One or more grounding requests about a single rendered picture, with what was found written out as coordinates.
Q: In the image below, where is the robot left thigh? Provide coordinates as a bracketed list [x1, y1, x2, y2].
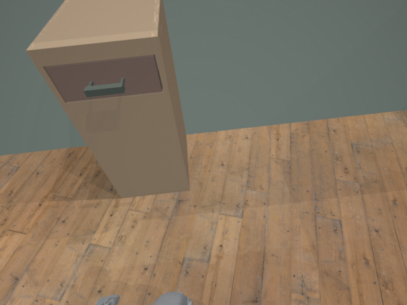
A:
[152, 292, 193, 305]

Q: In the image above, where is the handle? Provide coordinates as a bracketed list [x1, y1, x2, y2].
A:
[84, 78, 125, 97]

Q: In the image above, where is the cabinet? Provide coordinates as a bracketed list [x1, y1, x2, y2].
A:
[26, 0, 190, 198]

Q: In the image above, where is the drawer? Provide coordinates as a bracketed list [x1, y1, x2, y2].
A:
[45, 55, 163, 102]

